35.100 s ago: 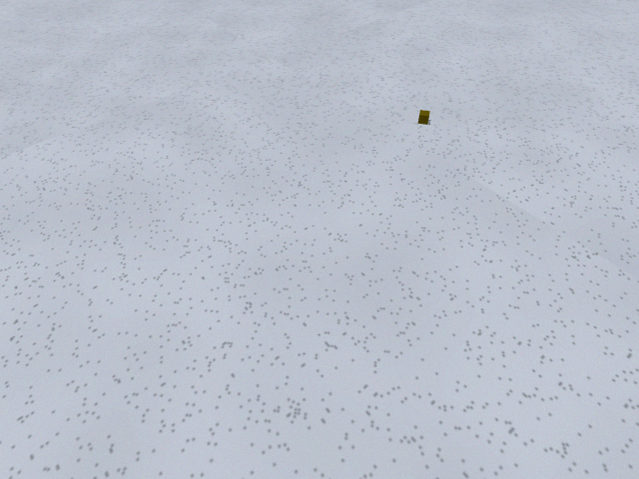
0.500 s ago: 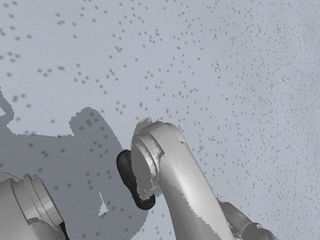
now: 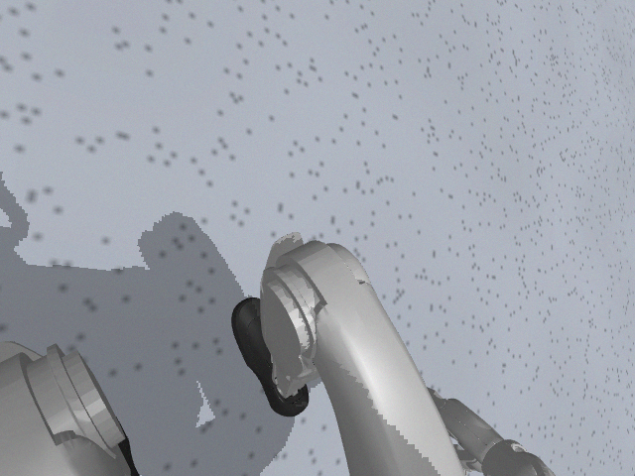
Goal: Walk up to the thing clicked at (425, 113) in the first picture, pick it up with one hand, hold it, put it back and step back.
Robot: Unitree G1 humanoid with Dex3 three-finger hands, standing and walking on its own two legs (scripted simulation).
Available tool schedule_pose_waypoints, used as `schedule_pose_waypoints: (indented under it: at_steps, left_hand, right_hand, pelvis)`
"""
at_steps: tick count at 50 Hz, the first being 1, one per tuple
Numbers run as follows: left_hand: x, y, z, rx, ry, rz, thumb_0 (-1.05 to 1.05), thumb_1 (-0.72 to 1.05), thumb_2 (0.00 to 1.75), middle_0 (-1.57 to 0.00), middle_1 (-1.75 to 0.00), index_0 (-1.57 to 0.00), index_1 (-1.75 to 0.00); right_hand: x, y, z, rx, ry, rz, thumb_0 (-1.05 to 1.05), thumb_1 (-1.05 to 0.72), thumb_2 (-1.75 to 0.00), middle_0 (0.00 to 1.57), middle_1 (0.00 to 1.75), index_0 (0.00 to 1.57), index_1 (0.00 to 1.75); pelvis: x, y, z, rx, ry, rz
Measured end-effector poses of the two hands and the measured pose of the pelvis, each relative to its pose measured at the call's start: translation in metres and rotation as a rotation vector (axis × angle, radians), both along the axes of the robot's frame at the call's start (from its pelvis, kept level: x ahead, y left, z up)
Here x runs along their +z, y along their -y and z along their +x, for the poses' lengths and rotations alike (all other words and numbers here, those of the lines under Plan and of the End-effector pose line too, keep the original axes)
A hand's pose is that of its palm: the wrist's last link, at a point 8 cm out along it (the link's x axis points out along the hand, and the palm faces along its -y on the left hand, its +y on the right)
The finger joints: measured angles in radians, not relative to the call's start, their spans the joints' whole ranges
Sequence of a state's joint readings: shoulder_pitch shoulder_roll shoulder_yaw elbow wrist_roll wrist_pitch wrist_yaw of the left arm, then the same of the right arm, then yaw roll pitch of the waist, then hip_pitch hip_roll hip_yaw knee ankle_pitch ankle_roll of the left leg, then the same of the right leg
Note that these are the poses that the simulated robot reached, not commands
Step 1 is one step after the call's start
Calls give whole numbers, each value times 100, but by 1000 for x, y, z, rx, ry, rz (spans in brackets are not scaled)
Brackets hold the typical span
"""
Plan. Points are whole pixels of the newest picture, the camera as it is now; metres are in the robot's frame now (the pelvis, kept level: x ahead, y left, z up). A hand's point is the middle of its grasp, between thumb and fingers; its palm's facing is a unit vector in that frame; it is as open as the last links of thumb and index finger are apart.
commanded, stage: close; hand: left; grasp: from above
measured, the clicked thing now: out of the picture +0.47 +0.38 -0.29
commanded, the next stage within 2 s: settle in 0.38 s
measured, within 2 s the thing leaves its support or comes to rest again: leaves its support in 0.80 s
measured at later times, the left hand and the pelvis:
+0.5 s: hand out of the picture +0.46 +0.37 -0.26, palm faces -0.43 -0.18 -0.89, open 8.0 cm; pelvis +0.00 +0.00 +0.00, yaw +0 degrees
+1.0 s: hand out of the picture +0.47 +0.39 -0.21, palm faces -0.39 -0.15 -0.91, open 6.3 cm; pelvis +0.00 +0.00 +0.00, yaw +1 degrees
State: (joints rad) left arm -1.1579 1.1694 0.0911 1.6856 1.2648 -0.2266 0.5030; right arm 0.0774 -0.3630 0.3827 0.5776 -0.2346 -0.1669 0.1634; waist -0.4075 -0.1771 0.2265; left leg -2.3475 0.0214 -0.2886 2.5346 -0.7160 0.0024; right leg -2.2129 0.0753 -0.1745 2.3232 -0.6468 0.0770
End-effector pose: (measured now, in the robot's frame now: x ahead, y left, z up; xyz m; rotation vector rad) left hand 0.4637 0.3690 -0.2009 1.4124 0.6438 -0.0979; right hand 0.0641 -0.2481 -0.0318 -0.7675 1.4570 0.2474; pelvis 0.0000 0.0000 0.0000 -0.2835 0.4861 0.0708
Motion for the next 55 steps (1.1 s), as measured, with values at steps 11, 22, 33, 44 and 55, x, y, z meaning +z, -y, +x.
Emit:
schedule_pose_waypoints:
  at_steps: [11,22,33,44,55]
  left_hand:
    - [2,-1,0,-8,2,1,-2,36,14,-77,-35,-86,-31]
    - [2,-1,0,-6,4,3,-2,34,13,-80,-31,-89,-27]
    - [4,-2,1,5,5,-2,-3,32,16,-85,-32,-94,-29]
    - [22,-10,5,4,38,17,-6,41,9,-87,-28,-107,-29]
    - [69,-27,4,22,34,52,-8,45,2,-88,-23,-113,-22]
  right_hand:
    - [-1,1,-1,0,4,-2,0,-89,-89,20,30,20,30]
    - [-2,1,-2,-2,5,-1,0,-89,-89,20,30,20,30]
    - [-2,0,-6,-16,-3,-3,0,-90,-89,20,30,20,30]
    - [-3,2,3,-21,6,4,0,-91,-89,21,30,20,30]
    - [-12,8,25,-51,69,34,0,-91,-89,20,30,20,30]
  pelvis:
    - [-2,0,-2,0,6,2]
    - [-2,0,-2,-1,10,2]
    - [-2,0,-1,-2,6,2]
    - [1,2,1,2,-19,5]
    - [4,1,2,21,-52,17]
